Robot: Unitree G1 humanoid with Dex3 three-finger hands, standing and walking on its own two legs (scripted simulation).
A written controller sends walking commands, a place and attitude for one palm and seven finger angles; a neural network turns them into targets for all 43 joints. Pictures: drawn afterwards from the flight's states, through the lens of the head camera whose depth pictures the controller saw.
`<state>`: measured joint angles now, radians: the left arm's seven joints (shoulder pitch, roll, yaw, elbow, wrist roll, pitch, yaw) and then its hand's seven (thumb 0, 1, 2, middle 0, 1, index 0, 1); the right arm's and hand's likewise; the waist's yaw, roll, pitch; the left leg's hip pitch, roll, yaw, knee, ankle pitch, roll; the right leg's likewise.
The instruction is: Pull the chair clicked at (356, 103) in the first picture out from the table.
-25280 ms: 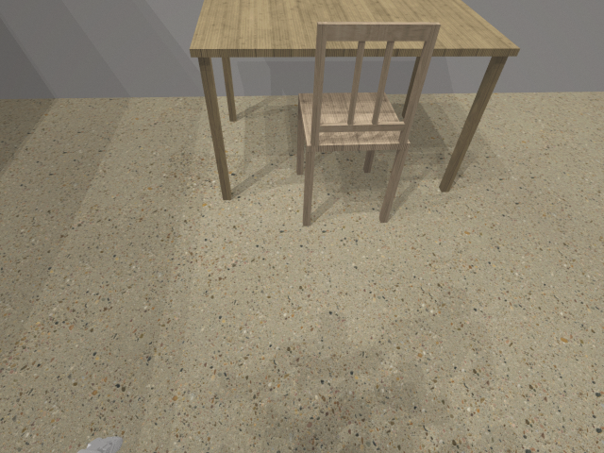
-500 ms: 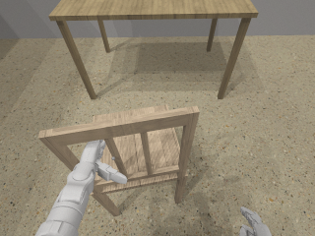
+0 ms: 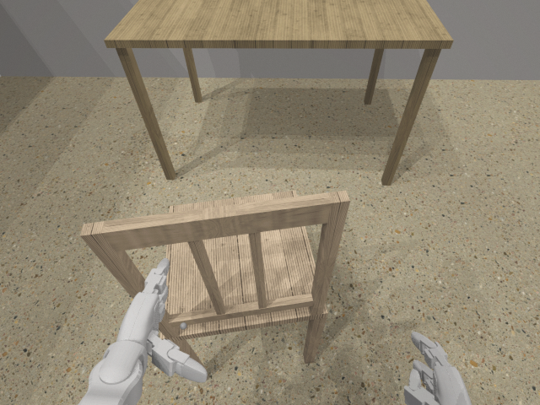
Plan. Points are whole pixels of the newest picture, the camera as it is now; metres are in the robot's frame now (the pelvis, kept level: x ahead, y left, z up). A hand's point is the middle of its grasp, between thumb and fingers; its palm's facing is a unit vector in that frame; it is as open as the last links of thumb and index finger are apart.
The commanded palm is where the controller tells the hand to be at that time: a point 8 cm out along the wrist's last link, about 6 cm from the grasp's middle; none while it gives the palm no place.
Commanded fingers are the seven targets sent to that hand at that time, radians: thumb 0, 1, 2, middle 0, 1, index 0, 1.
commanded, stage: draw the fingers out of the gap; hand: left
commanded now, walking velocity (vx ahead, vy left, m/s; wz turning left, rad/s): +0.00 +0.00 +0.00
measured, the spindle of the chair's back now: (209, 280) +0.35 +0.13 -0.07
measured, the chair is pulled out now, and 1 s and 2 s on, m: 0.70 0.70 0.70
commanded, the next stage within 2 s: draw the hand back to the body in 0.30 s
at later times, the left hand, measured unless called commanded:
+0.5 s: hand (175, 374) +0.17 +0.14 +0.00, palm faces -0.01 -1.00 -0.07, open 17.5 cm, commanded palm +0.15 +0.20 +0.02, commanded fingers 0.00 -0.55 0.20 0.00 0.00 0.00 0.00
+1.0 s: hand (106, 342) +0.18 +0.19 +0.10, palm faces +0.18 -0.96 -0.22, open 17.1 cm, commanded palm +0.14 +0.25 +0.10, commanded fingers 0.00 -0.19 0.38 -0.05 -0.08 -0.05 -0.08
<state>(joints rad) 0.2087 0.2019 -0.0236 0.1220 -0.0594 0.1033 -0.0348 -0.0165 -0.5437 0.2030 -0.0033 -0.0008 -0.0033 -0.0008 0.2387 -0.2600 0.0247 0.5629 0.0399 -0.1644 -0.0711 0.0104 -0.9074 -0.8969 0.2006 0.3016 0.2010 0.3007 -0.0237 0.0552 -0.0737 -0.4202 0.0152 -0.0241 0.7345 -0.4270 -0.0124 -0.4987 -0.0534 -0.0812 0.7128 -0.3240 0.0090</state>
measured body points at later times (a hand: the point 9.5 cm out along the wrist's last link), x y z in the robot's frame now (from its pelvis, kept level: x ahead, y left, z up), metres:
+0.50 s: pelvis -0.01 +0.00 -0.01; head +0.01 -0.01 +0.44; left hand +0.17 +0.19 +0.01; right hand +0.16 -0.23 -0.08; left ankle -0.03 +0.13 -0.71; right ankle +0.02 -0.13 -0.71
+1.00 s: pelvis -0.01 -0.01 -0.01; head -0.01 -0.02 +0.44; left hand +0.17 +0.25 +0.11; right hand +0.18 -0.23 -0.08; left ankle -0.03 +0.13 -0.71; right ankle +0.02 -0.13 -0.71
